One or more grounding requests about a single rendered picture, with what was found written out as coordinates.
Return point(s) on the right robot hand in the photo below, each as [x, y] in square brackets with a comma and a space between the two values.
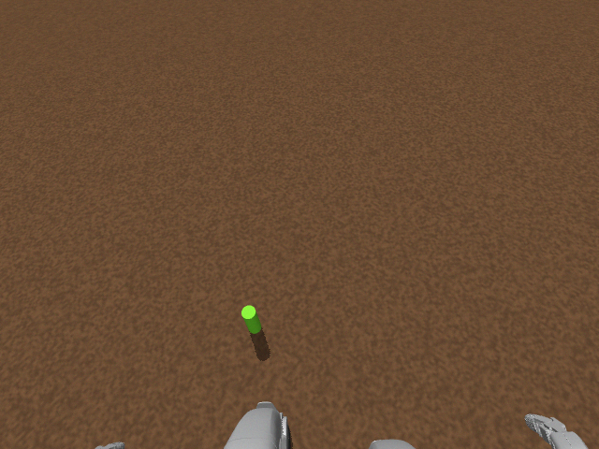
[554, 432]

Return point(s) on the can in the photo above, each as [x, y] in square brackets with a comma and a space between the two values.
[250, 318]

